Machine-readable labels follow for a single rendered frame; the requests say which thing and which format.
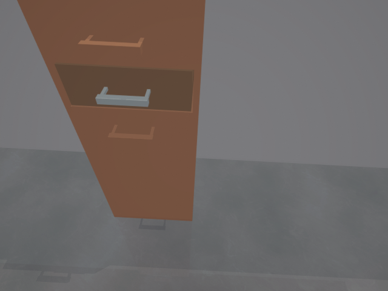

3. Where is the drawer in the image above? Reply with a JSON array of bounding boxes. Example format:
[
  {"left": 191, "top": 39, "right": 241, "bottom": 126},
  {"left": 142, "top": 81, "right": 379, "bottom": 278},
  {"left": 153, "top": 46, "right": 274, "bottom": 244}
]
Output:
[{"left": 55, "top": 62, "right": 194, "bottom": 112}]

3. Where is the cabinet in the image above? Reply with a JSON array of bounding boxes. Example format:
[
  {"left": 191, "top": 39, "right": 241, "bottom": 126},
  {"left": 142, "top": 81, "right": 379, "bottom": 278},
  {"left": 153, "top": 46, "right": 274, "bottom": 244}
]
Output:
[{"left": 17, "top": 0, "right": 206, "bottom": 221}]

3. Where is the handle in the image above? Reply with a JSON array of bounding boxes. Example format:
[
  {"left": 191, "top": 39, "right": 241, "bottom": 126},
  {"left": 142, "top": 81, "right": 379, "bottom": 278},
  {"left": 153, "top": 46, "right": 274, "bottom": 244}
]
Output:
[
  {"left": 108, "top": 133, "right": 154, "bottom": 144},
  {"left": 95, "top": 87, "right": 151, "bottom": 107},
  {"left": 78, "top": 41, "right": 142, "bottom": 56}
]

